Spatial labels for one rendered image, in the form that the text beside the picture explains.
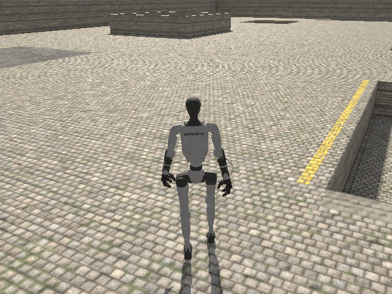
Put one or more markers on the right robot hand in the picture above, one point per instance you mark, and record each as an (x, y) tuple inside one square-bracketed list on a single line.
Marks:
[(227, 188)]

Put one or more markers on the right robot upper arm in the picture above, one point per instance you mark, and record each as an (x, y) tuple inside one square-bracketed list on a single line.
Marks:
[(216, 138)]

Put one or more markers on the right robot forearm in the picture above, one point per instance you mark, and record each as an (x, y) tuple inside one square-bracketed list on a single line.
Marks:
[(223, 166)]

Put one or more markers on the left robot hand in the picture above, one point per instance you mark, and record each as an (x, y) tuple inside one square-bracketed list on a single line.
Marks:
[(167, 178)]

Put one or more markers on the right robot shin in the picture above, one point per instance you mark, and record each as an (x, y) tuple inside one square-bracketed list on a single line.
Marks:
[(211, 215)]

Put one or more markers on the left robot upper arm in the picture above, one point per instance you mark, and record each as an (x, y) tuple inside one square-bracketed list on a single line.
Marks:
[(172, 138)]

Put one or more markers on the left robot forearm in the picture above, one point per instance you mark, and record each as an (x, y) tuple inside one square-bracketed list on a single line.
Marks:
[(167, 164)]

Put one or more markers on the robot left foot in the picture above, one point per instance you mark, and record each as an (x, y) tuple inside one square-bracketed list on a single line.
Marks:
[(188, 253)]

